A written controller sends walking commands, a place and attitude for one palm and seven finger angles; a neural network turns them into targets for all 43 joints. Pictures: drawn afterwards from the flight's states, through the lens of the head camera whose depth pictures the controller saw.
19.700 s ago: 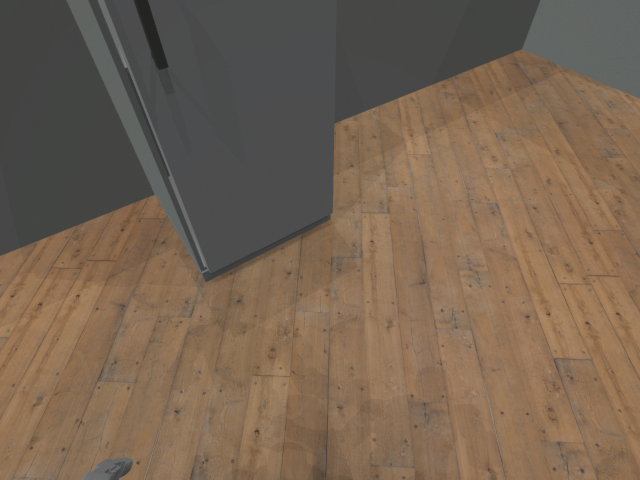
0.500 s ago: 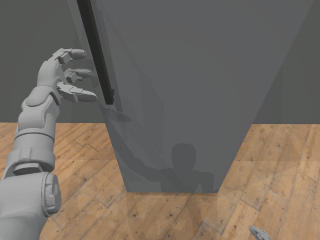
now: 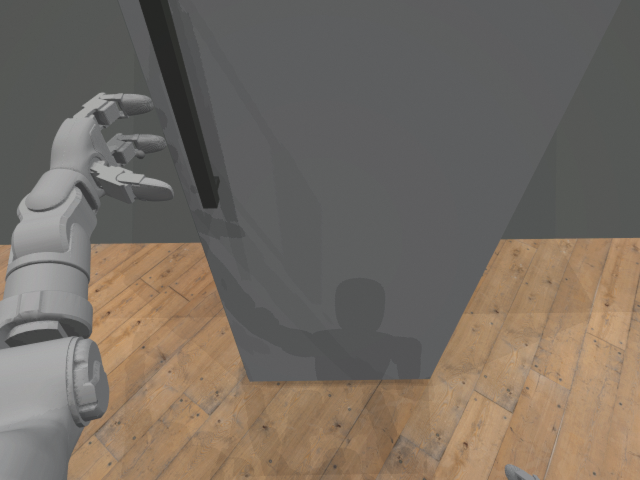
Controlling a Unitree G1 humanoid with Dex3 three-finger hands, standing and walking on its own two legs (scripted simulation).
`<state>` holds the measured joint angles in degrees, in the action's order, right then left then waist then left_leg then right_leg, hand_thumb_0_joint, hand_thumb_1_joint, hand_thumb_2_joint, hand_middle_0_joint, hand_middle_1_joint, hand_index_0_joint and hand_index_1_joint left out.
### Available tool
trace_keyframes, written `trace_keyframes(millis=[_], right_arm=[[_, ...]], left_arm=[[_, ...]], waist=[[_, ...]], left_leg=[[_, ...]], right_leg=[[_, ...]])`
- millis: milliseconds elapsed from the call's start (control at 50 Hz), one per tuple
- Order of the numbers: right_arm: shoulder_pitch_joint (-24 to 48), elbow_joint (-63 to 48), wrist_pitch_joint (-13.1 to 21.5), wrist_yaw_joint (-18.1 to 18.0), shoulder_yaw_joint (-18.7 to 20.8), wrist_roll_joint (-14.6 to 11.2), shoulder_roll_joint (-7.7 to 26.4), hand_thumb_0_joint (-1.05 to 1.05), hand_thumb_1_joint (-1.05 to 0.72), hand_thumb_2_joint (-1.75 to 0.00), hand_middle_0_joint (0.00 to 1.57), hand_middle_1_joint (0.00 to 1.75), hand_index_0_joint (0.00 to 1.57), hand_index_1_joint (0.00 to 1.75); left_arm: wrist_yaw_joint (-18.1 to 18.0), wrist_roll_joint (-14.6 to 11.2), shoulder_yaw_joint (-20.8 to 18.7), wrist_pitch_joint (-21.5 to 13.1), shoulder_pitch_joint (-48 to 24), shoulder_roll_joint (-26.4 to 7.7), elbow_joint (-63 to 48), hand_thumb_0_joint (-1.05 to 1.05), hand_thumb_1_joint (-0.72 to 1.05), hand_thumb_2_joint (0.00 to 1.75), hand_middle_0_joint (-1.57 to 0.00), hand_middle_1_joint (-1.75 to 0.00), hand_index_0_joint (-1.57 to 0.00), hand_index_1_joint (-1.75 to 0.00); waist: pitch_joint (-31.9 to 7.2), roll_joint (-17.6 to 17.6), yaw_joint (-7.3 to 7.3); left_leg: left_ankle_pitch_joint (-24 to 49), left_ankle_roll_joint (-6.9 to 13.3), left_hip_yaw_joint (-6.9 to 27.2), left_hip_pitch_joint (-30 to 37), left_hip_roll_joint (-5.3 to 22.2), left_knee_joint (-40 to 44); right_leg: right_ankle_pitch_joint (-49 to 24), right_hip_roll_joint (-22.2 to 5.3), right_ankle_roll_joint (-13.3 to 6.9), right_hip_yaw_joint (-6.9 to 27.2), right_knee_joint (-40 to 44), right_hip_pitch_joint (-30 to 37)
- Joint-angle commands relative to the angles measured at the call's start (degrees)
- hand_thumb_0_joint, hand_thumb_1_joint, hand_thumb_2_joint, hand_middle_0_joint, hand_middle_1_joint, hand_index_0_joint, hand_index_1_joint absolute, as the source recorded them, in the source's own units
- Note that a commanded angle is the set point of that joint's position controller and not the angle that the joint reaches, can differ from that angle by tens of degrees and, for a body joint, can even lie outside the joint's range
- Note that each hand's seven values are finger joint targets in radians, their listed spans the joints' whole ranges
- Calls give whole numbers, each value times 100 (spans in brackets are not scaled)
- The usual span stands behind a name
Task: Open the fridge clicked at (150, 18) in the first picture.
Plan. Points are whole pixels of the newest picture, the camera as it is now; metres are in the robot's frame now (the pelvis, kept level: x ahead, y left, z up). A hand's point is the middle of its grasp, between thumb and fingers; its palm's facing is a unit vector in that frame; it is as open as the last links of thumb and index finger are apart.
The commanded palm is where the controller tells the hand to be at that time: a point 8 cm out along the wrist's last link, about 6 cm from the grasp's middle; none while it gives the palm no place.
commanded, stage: move the hooked fingers beside the handle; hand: left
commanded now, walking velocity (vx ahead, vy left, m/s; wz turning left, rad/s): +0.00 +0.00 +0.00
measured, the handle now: (188, 103) +0.49 +0.17 +0.24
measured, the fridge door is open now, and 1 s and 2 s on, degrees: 0 0 0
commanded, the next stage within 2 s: feel for the door with the fingertips in 0.84 s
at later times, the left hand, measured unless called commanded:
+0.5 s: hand (129, 156) +0.43 +0.24 +0.21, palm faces +0.06 -1.00 -0.01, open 14.0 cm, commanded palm +0.41 +0.29 +0.21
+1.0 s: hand (132, 156) +0.43 +0.23 +0.21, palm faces +0.06 -1.00 -0.01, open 14.0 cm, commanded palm +0.41 +0.28 +0.21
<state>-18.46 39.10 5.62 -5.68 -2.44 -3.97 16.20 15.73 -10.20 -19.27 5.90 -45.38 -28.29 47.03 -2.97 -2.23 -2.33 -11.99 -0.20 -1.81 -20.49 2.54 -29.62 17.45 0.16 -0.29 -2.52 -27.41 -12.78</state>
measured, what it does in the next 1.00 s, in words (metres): stands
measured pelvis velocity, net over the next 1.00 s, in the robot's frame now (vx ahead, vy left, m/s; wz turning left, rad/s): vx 0.00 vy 0.00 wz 0.01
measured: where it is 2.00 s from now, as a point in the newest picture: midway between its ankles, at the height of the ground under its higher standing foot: outside the picture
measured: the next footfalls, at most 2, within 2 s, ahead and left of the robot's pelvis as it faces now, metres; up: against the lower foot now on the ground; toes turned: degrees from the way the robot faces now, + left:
none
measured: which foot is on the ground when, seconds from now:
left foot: down 0.00-1.00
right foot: down 0.00-1.00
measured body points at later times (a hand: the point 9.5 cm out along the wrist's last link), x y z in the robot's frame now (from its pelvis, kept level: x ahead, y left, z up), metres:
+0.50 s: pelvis +0.01 +0.00 +0.00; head +0.01 -0.01 +0.45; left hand +0.42 +0.29 +0.21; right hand +0.12 -0.27 -0.10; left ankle +0.03 +0.12 -0.74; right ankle -0.04 -0.12 -0.74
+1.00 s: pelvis +0.00 +0.00 +0.00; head +0.01 -0.01 +0.45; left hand +0.42 +0.29 +0.21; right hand +0.11 -0.26 -0.11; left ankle +0.03 +0.12 -0.74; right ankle -0.04 -0.12 -0.74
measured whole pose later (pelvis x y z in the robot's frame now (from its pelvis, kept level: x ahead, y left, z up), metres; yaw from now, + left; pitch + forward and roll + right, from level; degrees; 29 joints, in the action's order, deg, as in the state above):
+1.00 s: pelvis +0.00 +0.00 +0.00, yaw +1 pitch +3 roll -1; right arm -17.4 38.6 5.1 -6.3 -2.7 -4.2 16.2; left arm 16.7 -10.9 -18.4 6.9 -45.1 -29.0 45.5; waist -3.0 -2.2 -1.8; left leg -12.4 -0.4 -0.9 -21.1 2.6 -30.6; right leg 17.9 0.3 -0.5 -3.3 -27.9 -12.9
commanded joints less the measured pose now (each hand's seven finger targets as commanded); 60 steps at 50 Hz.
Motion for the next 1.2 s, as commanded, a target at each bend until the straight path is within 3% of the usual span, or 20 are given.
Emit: trace_keyframes(millis=[0,80,100,140,180,280,300,380,460,540,580,760,800,860,920,960,1040,1080,1120,1180], right_arm=[[188,-785,253,-63,314,29,894,0,-90,-90,20,30,20,30],[188,-826,267,-66,323,5,848,0,-90,-90,20,30,20,30],[208,-795,271,-63,328,-3,851,0,-90,-90,20,30,20,30],[192,-757,256,-67,309,-3,867,0,-90,-90,20,30,20,30],[160,-771,254,-71,331,8,888,0,-90,-90,20,30,20,30],[209,-835,195,-55,318,-2,865,0,-90,-90,20,30,20,30],[209,-812,197,-54,329,12,881,0,-90,-90,20,30,20,30],[244,-879,187,-58,323,6,874,0,-90,-90,20,30,20,30],[301,-847,194,-59,306,-15,844,0,-90,-90,20,30,20,30],[314,-844,201,-57,307,-4,844,0,-90,-90,20,30,20,30],[291,-860,185,-58,313,10,858,0,-90,-90,20,30,20,30],[367,-846,166,-90,285,-10,838,0,-90,-90,20,30,20,30],[357,-841,165,-98,279,-3,854,0,-90,-90,20,30,20,30],[359,-811,192,-109,272,-12,827,0,-90,-90,20,30,20,30],[294,-755,217,-110,274,1,851,0,-90,-90,20,30,20,30],[278,-753,245,-97,289,-4,840,0,-90,-90,20,30,20,30],[261,-712,279,-59,307,14,830,0,-90,-90,20,30,20,30],[272,-739,279,-33,312,22,827,0,-90,-90,20,30,20,30],[311,-716,260,-16,301,27,796,0,-90,-90,20,30,20,30],[297,-731,226,-10,311,62,809,0,-90,-90,20,30,20,30]], left_arm=[[14,-86,-519,-412,-2793,-1856,-1440,0,-50,30,-30,-120,-30,-120],[138,-131,-171,-473,-2859,-1459,-1685,0,-50,30,-30,-120,-30,-120],[135,-147,-313,-435,-2757,-1589,-1633,0,-50,30,-30,-120,-30,-120],[154,-187,-275,-321,-2693,-1504,-1350,0,-50,30,-30,-120,-30,-120],[153,-194,-454,-303,-2557,-1707,-1349,0,-50,30,-30,-120,-30,-120],[157,-163,-282,-284,-2584,-1574,-1517,0,-50,30,-30,-120,-30,-120],[136,-162,-469,-310,-2746,-1792,-1601,0,-50,30,-30,-120,-30,-120],[198,-211,-539,-370,-2463,-1848,-1755,0,-50,30,-30,-120,-30,-120],[199,-208,-256,-246,-2606,-1496,-1729,0,-50,30,-30,-120,-30,-120],[161,-231,-241,-157,-2576,-1424,-1661,0,-50,30,-30,-120,-30,-120],[132,-230,-506,-189,-2309,-1712,-1699,0,-50,30,-30,-120,-30,-120],[138,-215,-358,-189,-2552,-1590,-1623,0,-50,30,-30,-120,-30,-120],[125,-191,-467,-232,-2645,-1789,-1711,0,-50,30,-30,-120,-30,-120],[142,-182,-143,-243,-2836,-1440,-1528,0,-50,30,-30,-120,-30,-120],[110,-174,-208,-317,-2995,-1541,-1501,0,-50,30,-30,-120,-30,-120],[122,-191,-48,-301,-2973,-1303,-1451,0,-50,30,-30,-120,-30,-120],[-11,-203,36,-277,-2971,-1056,-1477,0,-50,30,-30,-120,-30,-120],[-114,-191,-98,-270,-2712,-1137,-1503,0,-50,30,-30,-120,-30,-120],[-225,-147,53,-245,-2954,-941,-1580,0,-50,30,-30,-120,-30,-120],[-403,-74,-234,-270,-2781,-1240,-1660,0,-50,30,-30,-120,-30,-120]], waist=[[-1761,24,52],[-1873,-220,-23],[-1840,-337,24],[-1541,-25,-23],[-1649,91,31],[-1645,-91,6],[-1767,-87,10],[-1925,-33,81],[-1690,-296,13],[-1656,-28,10],[-1797,-29,117],[-1566,14,31],[-1664,-133,57],[-1508,-133,-49],[-1650,-180,-54],[-1660,-208,-70],[-1692,-78,-51],[-1711,-36,53],[-1601,-48,-13],[-1777,90,110]], left_leg=[[1100,314,214,1484,-169,124],[1349,303,176,1750,-161,40],[1318,288,197,1748,-159,44],[1147,294,215,1550,-155,88],[1220,325,159,1513,-177,35],[1265,313,152,1476,-189,6],[1290,310,182,1524,-182,1],[1456,317,146,1573,-185,-30],[1356,278,217,1639,-171,9],[1252,296,221,1565,-180,16],[1404,306,182,1554,-189,-14],[1105,297,206,1458,-173,51],[1154,297,221,1472,-184,42],[939,292,232,1485,-171,64],[1007,282,284,1575,-168,66],[1022,268,294,1644,-157,47],[1020,266,310,1650,-158,62],[1068,280,283,1591,-162,55],[967,275,295,1551,-157,89],[1064,286,254,1501,-153,93]], right_leg=[[-1806,133,-76,97,330,-157],[-2000,147,-84,74,300,-204],[-1969,153,-90,87,316,-254],[-1842,161,-76,57,344,-351],[-1980,152,-65,71,332,-211],[-2032,133,-71,78,287,-204],[-2092,136,-70,96,280,-197],[-2267,139,-73,92,236,-9],[-2037,148,-94,56,264,-304],[-1989,143,-76,61,291,-294],[-2154,139,-88,69,259,-97],[-1854,131,-73,81,310,-263],[-1888,122,-83,92,298,-200],[-1613,131,-72,90,358,-422],[-1628,134,-97,67,340,-394],[-1597,142,-98,48,332,-481],[-1576,154,-93,17,327,-481],[-1589,153,-101,23,323,-358],[-1504,147,-90,21,328,-448],[-1605,144,-90,38,306,-201]])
